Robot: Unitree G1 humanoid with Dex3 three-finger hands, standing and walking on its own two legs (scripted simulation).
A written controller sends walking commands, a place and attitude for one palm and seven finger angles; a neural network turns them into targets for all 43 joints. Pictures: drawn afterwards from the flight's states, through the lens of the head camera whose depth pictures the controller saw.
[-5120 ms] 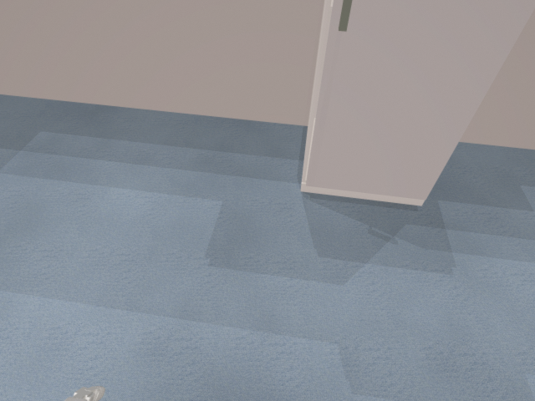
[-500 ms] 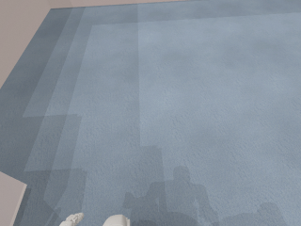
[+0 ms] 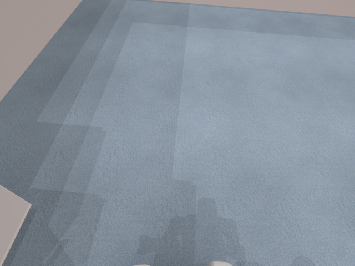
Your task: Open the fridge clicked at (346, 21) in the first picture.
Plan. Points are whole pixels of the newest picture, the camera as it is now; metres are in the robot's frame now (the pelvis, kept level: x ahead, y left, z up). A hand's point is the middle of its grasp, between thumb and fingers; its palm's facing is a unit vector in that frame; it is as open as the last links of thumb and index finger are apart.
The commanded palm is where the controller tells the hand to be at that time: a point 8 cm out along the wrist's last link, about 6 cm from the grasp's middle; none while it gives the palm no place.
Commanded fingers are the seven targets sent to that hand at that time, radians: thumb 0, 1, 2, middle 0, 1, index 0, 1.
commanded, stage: turn to face it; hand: left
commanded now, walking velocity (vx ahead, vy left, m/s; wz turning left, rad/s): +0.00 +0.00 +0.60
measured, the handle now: out of the picture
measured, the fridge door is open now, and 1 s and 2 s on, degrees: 0 0 0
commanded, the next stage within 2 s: none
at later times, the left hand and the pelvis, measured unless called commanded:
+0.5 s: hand out of the picture -0.01 +0.18 -0.17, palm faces +0.36 -0.90 -0.23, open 7.4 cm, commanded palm none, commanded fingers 0.00 0.90 0.90 -0.20 -0.30 -0.20 -0.30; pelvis -0.01 -0.03 -0.01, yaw +21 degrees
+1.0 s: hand out of the picture -0.03 +0.20 -0.15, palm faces +0.59 -0.75 -0.29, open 7.4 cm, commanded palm none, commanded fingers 0.00 0.90 0.90 -0.20 -0.30 -0.20 -0.30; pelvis -0.01 -0.05 -0.01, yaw +38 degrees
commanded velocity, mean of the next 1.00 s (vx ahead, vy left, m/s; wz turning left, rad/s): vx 0.00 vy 0.00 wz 0.60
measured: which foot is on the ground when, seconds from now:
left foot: down 0.00-0.16, up 0.18-0.50, down 0.52-1.00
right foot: up 0.00-0.14, down 0.16-0.52, up 0.54-0.98, down 1.00-1.00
